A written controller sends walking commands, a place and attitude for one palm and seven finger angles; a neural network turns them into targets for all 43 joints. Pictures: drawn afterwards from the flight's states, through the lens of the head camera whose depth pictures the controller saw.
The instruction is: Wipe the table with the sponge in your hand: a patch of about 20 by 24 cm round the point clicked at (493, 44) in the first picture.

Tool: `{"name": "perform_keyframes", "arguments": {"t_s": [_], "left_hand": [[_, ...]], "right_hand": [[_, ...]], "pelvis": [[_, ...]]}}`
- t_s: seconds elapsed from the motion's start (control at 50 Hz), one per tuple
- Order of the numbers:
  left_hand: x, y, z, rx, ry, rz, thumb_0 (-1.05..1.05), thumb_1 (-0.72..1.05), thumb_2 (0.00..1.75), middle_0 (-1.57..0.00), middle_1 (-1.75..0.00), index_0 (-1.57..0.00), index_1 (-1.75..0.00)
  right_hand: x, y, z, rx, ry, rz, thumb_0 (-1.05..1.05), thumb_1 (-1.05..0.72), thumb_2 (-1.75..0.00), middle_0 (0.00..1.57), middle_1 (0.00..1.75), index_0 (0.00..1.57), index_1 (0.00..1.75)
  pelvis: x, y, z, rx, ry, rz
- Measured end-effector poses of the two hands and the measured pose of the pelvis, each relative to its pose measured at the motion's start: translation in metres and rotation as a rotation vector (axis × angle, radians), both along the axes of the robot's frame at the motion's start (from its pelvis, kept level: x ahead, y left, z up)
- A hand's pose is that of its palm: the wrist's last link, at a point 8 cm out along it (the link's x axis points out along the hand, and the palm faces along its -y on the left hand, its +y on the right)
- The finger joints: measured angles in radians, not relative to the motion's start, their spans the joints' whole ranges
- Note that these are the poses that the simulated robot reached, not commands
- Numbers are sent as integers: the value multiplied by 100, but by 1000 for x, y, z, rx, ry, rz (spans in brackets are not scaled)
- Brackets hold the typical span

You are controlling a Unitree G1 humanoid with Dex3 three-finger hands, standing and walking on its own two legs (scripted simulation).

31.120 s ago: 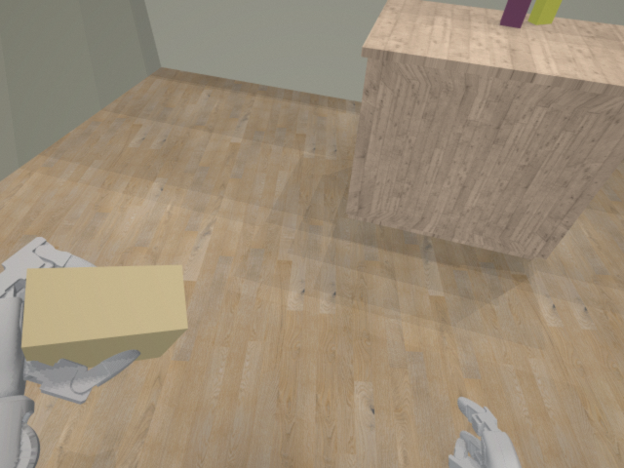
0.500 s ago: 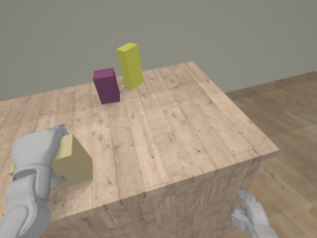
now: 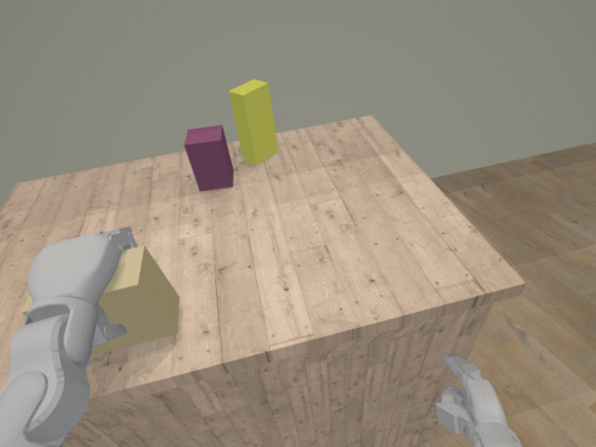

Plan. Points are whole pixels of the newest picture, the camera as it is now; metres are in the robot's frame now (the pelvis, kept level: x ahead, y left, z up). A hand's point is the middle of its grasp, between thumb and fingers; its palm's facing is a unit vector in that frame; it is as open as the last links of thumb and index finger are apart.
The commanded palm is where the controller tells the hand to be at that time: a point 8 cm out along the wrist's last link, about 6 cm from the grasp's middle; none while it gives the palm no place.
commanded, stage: lift the sponge slowly off the table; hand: left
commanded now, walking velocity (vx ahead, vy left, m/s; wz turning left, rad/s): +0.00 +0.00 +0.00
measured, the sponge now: (119, 311) +0.22 +0.30 +0.10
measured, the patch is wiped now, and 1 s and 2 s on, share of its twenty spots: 1.00 1.00 1.00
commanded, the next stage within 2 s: bring the sponge back beside the body in 1.32 s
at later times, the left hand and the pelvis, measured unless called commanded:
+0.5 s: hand (98, 261) +0.24 +0.29 +0.18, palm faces +0.19 -0.07 -0.98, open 10.1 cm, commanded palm +0.19 +0.28 +0.25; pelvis -0.01 +0.00 +0.00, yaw -1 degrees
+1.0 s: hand (94, 233) +0.24 +0.27 +0.23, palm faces +0.33 -0.10 -0.94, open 10.1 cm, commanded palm +0.19 +0.28 +0.29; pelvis -0.02 +0.00 +0.00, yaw -1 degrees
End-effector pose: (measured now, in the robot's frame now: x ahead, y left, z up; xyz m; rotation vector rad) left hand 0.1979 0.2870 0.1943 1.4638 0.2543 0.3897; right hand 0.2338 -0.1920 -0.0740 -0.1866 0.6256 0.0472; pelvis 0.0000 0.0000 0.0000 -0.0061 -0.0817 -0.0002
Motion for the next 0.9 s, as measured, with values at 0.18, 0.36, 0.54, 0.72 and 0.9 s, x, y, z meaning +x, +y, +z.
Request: {"name": "perform_keyframes", "arguments": {"t_s": [0.18, 0.36, 0.54, 0.72, 0.9], "left_hand": [[6, -2, 17, 10, -34, -8, -1, -50, 106, -70, -134, -73, -133], [7, -8, 27, -2, -59, -35, -1, -50, 106, -70, -134, -73, -133], [8, 1, 40, -4, -102, -18, -1, -50, 106, -71, -133, -73, -133], [7, -11, 51, -19, -143, -71, -1, -50, 106, -71, -133, -74, -133], [3, -17, 70, -22, -220, -88, -1, -50, 106, -71, -133, -74, -133]], "right_hand": [[-4, -1, 2, 12, -14, -9, 1, -90, -90, 20, 30, 19, 30], [-6, -2, 7, 14, -44, -18, 1, -90, -90, 20, 30, 20, 30], [-7, -1, 13, 10, -63, -27, 1, -90, -90, 20, 30, 20, 30], [-8, 4, 13, 19, -68, -40, 1, -90, -90, 20, 30, 18, 29], [-10, 6, 15, 36, -72, -40, 1, -90, -90, 20, 30, 17, 29]], "pelvis": [[-6, -2, 1, 2, -5, -3], [-11, 0, 1, 4, -10, -6], [-16, 2, 1, 4, -16, -9], [-18, 6, 1, 5, -19, -10], [-21, 6, 1, 7, -23, -15]]}}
